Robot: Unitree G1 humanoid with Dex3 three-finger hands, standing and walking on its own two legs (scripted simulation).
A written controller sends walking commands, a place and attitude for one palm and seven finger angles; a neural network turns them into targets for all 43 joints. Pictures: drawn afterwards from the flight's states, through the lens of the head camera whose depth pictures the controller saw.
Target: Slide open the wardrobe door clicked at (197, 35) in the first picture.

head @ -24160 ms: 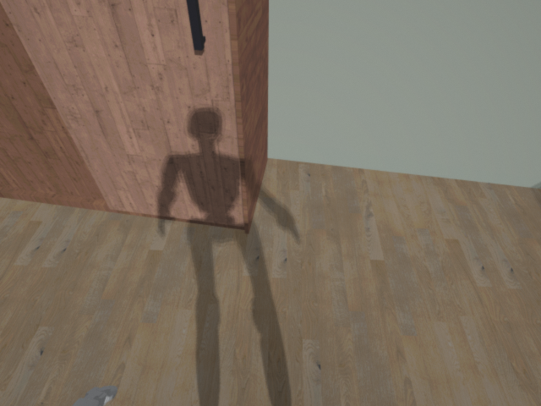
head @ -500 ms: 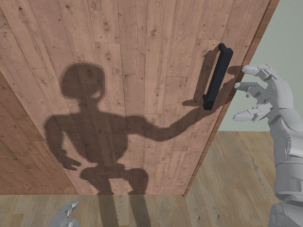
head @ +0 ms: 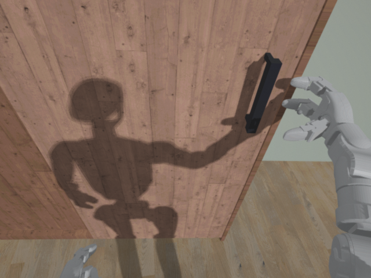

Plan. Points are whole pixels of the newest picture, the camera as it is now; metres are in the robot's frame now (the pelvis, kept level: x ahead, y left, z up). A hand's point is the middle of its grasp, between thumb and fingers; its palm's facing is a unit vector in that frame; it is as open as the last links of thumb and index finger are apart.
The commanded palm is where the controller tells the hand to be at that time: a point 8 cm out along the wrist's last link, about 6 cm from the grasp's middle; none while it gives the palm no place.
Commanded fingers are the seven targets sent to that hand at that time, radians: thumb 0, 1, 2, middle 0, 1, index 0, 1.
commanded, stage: move the hooked fingers beside the handle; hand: right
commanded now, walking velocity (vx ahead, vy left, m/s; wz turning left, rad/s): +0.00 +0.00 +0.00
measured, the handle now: (258, 95) +0.47 -0.12 +0.19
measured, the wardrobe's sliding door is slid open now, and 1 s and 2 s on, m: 0.00 0.00 0.00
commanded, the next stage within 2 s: feel for the door with the fingertips in 1.52 s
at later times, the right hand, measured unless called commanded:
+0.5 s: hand (300, 120) +0.40 -0.20 +0.19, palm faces -0.07 +1.00 -0.01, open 14.0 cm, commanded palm +0.39 -0.24 +0.20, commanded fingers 0.00 0.50 -0.30 0.30 1.20 0.30 1.20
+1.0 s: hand (297, 114) +0.43 -0.20 +0.18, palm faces -0.04 +1.00 +0.00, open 14.0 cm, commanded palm +0.40 -0.24 +0.20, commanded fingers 0.00 0.50 -0.30 0.30 1.20 0.30 1.20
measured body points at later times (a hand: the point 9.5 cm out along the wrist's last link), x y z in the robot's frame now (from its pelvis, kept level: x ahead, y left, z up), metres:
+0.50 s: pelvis +0.00 -0.01 +0.00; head -0.01 +0.00 +0.45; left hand +0.12 +0.25 -0.10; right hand +0.40 -0.25 +0.19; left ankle -0.03 +0.08 -0.74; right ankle +0.02 -0.09 -0.74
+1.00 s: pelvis +0.01 -0.02 +0.00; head +0.01 -0.01 +0.45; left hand +0.12 +0.24 -0.10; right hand +0.42 -0.25 +0.19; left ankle -0.03 +0.08 -0.74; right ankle +0.02 -0.09 -0.74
